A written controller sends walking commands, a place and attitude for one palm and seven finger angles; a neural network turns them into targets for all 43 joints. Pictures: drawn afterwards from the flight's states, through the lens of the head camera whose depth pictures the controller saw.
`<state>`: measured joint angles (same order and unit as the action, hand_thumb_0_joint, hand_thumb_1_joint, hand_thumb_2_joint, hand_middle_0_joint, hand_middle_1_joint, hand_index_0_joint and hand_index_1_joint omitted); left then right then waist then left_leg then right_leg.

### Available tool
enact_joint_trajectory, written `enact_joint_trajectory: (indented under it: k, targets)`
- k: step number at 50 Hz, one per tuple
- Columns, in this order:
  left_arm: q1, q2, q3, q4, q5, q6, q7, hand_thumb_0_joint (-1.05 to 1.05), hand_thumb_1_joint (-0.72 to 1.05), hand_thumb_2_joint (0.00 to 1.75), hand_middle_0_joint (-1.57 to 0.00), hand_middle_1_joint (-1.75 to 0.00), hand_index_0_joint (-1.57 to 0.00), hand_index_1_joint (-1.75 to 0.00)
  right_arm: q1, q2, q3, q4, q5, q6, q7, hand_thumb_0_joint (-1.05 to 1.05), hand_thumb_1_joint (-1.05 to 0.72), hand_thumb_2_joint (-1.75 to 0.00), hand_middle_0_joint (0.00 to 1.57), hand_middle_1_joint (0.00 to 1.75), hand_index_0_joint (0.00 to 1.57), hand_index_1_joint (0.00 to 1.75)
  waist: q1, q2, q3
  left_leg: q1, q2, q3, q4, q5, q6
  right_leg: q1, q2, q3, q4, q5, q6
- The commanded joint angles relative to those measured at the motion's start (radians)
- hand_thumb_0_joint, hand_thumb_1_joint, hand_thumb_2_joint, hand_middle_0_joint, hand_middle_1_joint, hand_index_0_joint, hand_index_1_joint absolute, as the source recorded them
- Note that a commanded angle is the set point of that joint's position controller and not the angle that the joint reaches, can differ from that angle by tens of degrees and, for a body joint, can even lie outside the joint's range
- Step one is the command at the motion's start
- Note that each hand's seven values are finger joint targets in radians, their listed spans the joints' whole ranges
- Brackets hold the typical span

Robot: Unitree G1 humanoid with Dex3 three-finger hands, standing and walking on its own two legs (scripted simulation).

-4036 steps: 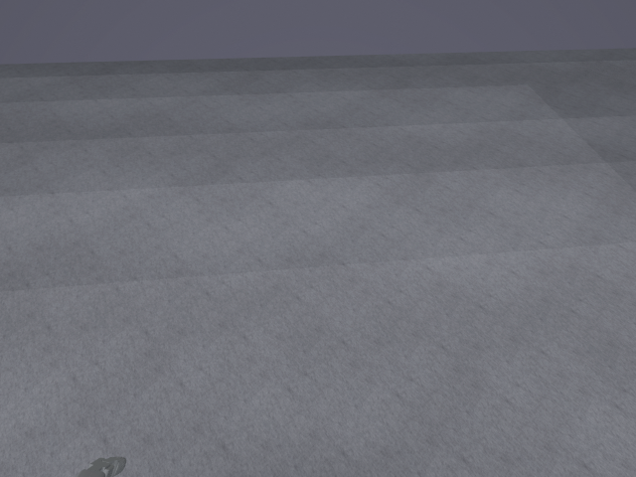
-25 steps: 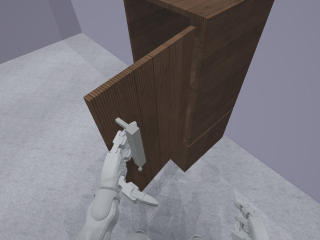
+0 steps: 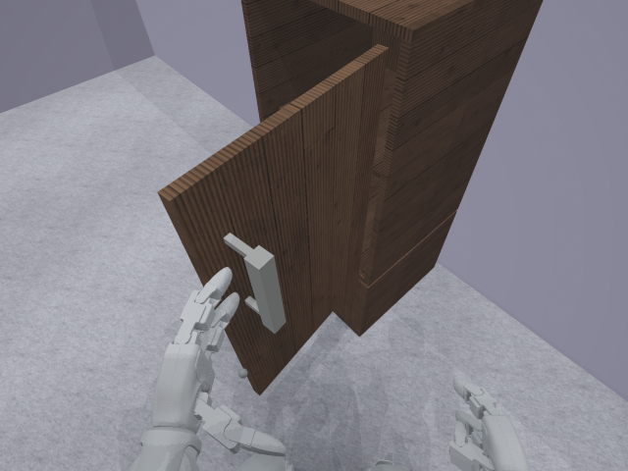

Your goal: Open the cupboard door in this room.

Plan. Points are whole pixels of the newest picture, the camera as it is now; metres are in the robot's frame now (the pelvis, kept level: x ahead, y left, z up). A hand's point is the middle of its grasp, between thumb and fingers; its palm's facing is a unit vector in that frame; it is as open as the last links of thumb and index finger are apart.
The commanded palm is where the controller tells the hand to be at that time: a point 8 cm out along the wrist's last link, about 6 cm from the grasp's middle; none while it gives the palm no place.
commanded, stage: slide the hand sideways off the handle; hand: left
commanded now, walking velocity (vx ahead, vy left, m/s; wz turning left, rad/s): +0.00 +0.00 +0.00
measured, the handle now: (255, 285) +0.33 +0.10 +0.06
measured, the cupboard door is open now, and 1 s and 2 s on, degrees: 98 98 98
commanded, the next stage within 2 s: draw the hand back to the body in 0.44 s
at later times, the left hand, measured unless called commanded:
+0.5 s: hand (192, 402) +0.19 +0.14 +0.06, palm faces +0.05 -1.00 -0.05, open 16.2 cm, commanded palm +0.16 +0.19 +0.07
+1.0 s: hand (135, 383) +0.19 +0.18 +0.12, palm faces +0.02 -1.00 -0.07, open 16.3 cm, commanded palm +0.15 +0.24 +0.13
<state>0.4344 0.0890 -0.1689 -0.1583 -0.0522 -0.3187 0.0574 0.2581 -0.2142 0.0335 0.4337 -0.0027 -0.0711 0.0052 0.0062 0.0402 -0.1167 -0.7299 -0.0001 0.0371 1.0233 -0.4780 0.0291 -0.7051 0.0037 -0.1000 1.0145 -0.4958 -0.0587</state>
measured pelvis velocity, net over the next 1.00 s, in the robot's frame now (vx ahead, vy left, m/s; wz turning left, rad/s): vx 0.01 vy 0.01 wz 0.01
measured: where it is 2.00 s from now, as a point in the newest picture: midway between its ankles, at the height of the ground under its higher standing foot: outside the picture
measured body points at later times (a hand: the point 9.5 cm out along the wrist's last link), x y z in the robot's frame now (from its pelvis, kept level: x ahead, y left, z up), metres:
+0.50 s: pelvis +0.01 -0.01 -0.01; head +0.06 -0.02 +0.44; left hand +0.18 +0.20 +0.07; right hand +0.19 -0.24 -0.08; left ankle +0.02 +0.10 -0.67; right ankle +0.01 -0.08 -0.67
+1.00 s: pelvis +0.01 +0.01 +0.02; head +0.02 -0.01 +0.47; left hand +0.18 +0.23 +0.13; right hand +0.20 -0.21 -0.05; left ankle +0.02 +0.10 -0.67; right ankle +0.01 -0.08 -0.67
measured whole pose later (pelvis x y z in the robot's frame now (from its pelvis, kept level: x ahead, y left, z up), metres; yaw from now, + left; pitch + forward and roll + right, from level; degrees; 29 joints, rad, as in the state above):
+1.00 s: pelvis +0.01 +0.01 +0.02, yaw +0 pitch +7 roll -2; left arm 0.61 0.24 0.12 -0.35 -0.28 -0.20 -0.19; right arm 0.28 -0.23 0.04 0.45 0.05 -0.13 -0.07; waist 0.02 0.06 -0.13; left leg -0.60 0.01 0.01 0.94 -0.46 0.03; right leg -0.56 0.02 -0.11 0.89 -0.46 -0.05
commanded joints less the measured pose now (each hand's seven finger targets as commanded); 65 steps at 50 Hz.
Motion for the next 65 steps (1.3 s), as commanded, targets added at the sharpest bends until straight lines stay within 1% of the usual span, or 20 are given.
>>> enact_joint_trajectory:
  k: [1,5,11,18,23,24,27,30,31,38,47,48,49,52,53,54,55,56,61,65]
  targets:
    - [-0.036,0.049,0.060,-0.258,-0.028,-0.085,-0.028,0.00,-0.50,0.30,-0.15,-0.30,-0.15,-0.30,-0.059,-0.107,-0.053,-0.168,0.006,-0.063,-0.019,0.00,-0.90,-0.90,0.20,0.30,0.20,0.30,-0.019,-0.070,-0.173,0.069,-0.015,-0.072,-0.115,0.168,-0.005,0.099,0.005,0.097,-0.166,0.231,0.028]
    - [0.051,0.058,0.088,-0.273,-0.054,-0.083,-0.058,0.00,-0.50,0.30,-0.15,-0.30,-0.15,-0.30,-0.054,-0.106,-0.054,-0.173,0.010,-0.068,-0.023,0.00,-0.90,-0.90,0.20,0.30,0.20,0.30,-0.008,-0.055,-0.178,0.063,-0.018,-0.070,-0.106,0.200,-0.006,0.113,0.006,0.095,-0.154,0.276,0.029]
    - [0.110,0.122,0.182,-0.282,-0.085,-0.073,-0.086,0.00,-0.50,0.30,-0.15,-0.30,-0.15,-0.30,-0.052,-0.106,-0.061,-0.172,0.015,-0.062,-0.034,0.00,-0.90,-0.90,0.20,0.30,0.20,0.30,0.000,-0.066,-0.177,0.020,-0.020,-0.066,-0.089,0.200,-0.009,0.140,0.000,0.120,-0.160,0.301,0.038]
    - [0.213,0.133,0.238,-0.296,-0.139,-0.090,-0.145,0.00,-0.50,0.30,-0.15,-0.30,-0.15,-0.30,-0.061,-0.098,-0.069,-0.171,0.022,-0.060,-0.044,0.00,-0.90,-0.90,0.20,0.30,0.20,0.30,0.010,-0.062,-0.191,0.000,-0.024,-0.063,-0.068,0.215,-0.014,0.174,-0.012,0.145,-0.160,0.376,0.054]
    - [0.183,0.141,0.224,-0.320,-0.167,-0.138,-0.210,0.00,-0.50,0.30,-0.15,-0.30,-0.15,-0.30,-0.062,-0.109,-0.072,-0.160,0.024,-0.076,-0.053,0.00,-0.90,-0.90,0.20,0.30,0.20,0.30,-0.020,-0.050,-0.173,-0.022,-0.021,-0.071,-0.035,0.195,-0.012,0.131,-0.020,0.166,-0.163,0.347,0.062]
    - [0.160,0.141,0.218,-0.324,-0.174,-0.147,-0.223,0.00,-0.50,0.30,-0.15,-0.30,-0.15,-0.30,-0.056,-0.112,-0.071,-0.156,0.023,-0.081,-0.055,0.00,-0.90,-0.90,0.20,0.30,0.20,0.30,-0.032,-0.076,-0.174,-0.028,-0.018,-0.076,-0.025,0.195,-0.010,0.124,-0.020,0.170,-0.162,0.343,0.066]
    - [0.171,0.156,0.233,-0.299,-0.185,-0.152,-0.249,0.00,-0.50,0.30,-0.15,-0.30,-0.15,-0.30,-0.055,-0.118,-0.075,-0.151,0.025,-0.087,-0.060,0.00,-0.90,-0.90,0.20,0.30,0.20,0.30,-0.024,-0.051,-0.170,-0.033,-0.018,-0.078,-0.023,0.179,-0.011,0.096,-0.015,0.156,-0.156,0.285,0.056]
    - [0.137,0.207,0.263,-0.389,-0.188,-0.129,-0.237,0.00,-0.50,0.30,-0.15,-0.30,-0.15,-0.30,-0.059,-0.118,-0.071,-0.173,0.032,-0.087,-0.067,0.00,-0.90,-0.90,0.20,0.30,0.20,0.30,-0.006,0.005,-0.211,0.021,-0.019,-0.073,-0.052,0.186,-0.004,0.121,-0.009,0.153,-0.175,0.241,0.047]
    - [0.138,0.232,0.296,-0.378,-0.188,-0.112,-0.226,0.00,-0.50,0.30,-0.15,-0.30,-0.15,-0.30,-0.054,-0.114,-0.070,-0.169,0.035,-0.083,-0.071,0.00,-0.90,-0.90,0.20,0.30,0.20,0.30,-0.004,-0.010,-0.202,0.031,-0.017,-0.074,-0.066,0.181,-0.005,0.126,-0.005,0.146,-0.187,0.222,0.045]
    - [0.150,0.202,0.306,-0.355,-0.218,-0.013,-0.218,0.00,-0.50,0.30,-0.15,-0.30,-0.15,-0.30,-0.075,-0.115,-0.051,-0.173,0.050,-0.087,-0.084,0.00,-0.90,-0.90,0.20,0.30,0.20,0.30,0.000,-0.031,-0.131,0.090,-0.013,-0.080,-0.146,0.163,-0.004,0.163,0.000,0.124,-0.261,0.179,0.050]
    - [0.175,0.254,0.376,-0.412,-0.241,0.046,-0.238,0.00,-0.50,0.30,-0.15,-0.30,-0.15,-0.30,-0.075,-0.120,-0.042,-0.155,0.054,-0.122,-0.084,0.00,-0.90,-0.90,0.20,0.30,0.20,0.30,0.020,0.005,-0.086,0.190,-0.005,-0.090,-0.235,0.232,-0.008,0.212,0.019,0.062,-0.282,0.263,0.037]
    - [0.168,0.249,0.376,-0.422,-0.246,0.049,-0.240,0.00,-0.47,0.32,-0.15,-0.30,-0.15,-0.30,-0.076,-0.119,-0.039,-0.153,0.054,-0.126,-0.083,0.00,-0.90,-0.90,0.20,0.30,0.20,0.30,0.021,0.015,-0.086,0.201,-0.006,-0.092,-0.245,0.234,-0.010,0.218,0.020,0.055,-0.284,0.263,0.036]
    - [0.169,0.263,0.393,-0.417,-0.246,0.054,-0.239,0.00,-0.43,0.33,-0.15,-0.30,-0.15,-0.30,-0.077,-0.123,-0.043,-0.145,0.055,-0.128,-0.083,0.00,-0.90,-0.90,0.20,0.30,0.20,0.30,0.018,-0.023,-0.084,0.206,-0.002,-0.094,-0.245,0.239,-0.007,0.225,0.023,0.056,-0.293,0.266,0.037]
    - [0.150,0.267,0.404,-0.445,-0.258,0.067,-0.253,0.00,-0.32,0.37,-0.16,-0.30,-0.16,-0.30,-0.080,-0.127,-0.039,-0.139,0.059,-0.141,-0.085,0.00,-0.90,-0.90,0.20,0.30,0.20,0.30,0.021,0.015,-0.082,0.240,-0.004,-0.096,-0.268,0.249,-0.011,0.239,0.023,0.049,-0.306,0.277,0.036]
    - [0.122,0.437,0.435,-0.509,-0.091,0.112,-0.115,0.00,-0.29,0.39,-0.16,-0.30,-0.16,-0.30,-0.084,-0.126,-0.045,-0.136,0.041,-0.125,-0.111,0.00,-0.90,-0.90,0.20,0.30,0.20,0.30,0.062,0.024,-0.093,0.263,0.014,-0.083,-0.316,0.239,-0.002,0.276,-0.010,0.120,-0.378,0.255,0.020]
    - [0.147,0.380,0.424,-0.498,-0.078,0.148,-0.049,0.00,-0.26,0.40,-0.16,-0.30,-0.16,-0.30,-0.081,-0.106,-0.038,-0.124,0.033,-0.121,-0.121,0.00,-0.90,-0.90,0.20,0.30,0.20,0.30,0.041,-0.007,-0.044,0.276,0.007,-0.076,-0.329,0.223,-0.001,0.281,-0.020,0.124,-0.426,0.232,0.025]
    - [0.168,0.324,0.377,-0.491,-0.053,0.173,-0.014,0.00,-0.22,0.42,-0.16,-0.30,-0.16,-0.30,-0.083,-0.103,-0.030,-0.113,0.030,-0.113,-0.122,0.00,-0.90,-0.90,0.20,0.30,0.20,0.30,0.034,0.023,-0.015,0.302,0.009,-0.068,-0.339,0.223,0.002,0.292,-0.025,0.116,-0.443,0.223,0.028]
    - [0.173,0.315,0.368,-0.466,-0.036,0.192,0.011,0.00,-0.18,0.43,-0.16,-0.30,-0.16,-0.30,-0.082,-0.103,-0.029,-0.098,0.030,-0.105,-0.124,0.00,-0.90,-0.90,0.20,0.30,0.20,0.30,0.028,0.018,0.010,0.327,0.013,-0.070,-0.353,0.235,0.004,0.294,-0.024,0.106,-0.456,0.236,0.029]
    - [0.116,0.332,0.371,-0.492,0.006,0.205,0.069,0.00,-0.01,0.51,-0.17,-0.30,-0.17,-0.30,-0.114,-0.115,-0.020,-0.070,0.021,-0.103,-0.122,0.00,-0.90,-0.90,0.20,0.30,0.20,0.30,0.029,0.018,0.015,0.440,0.025,-0.089,-0.462,0.285,0.003,0.380,-0.018,0.075,-0.502,0.265,0.032]
    - [0.098,0.364,0.419,-0.485,0.015,0.204,0.087,0.00,0.13,0.57,-0.17,-0.30,-0.17,-0.30,-0.138,-0.117,-0.015,-0.043,0.016,-0.112,-0.118,0.00,-0.90,-0.90,0.20,0.30,0.20,0.30,0.043,0.035,0.041,0.491,0.029,-0.096,-0.541,0.338,-0.006,0.464,-0.017,0.068,-0.544,0.300,0.027]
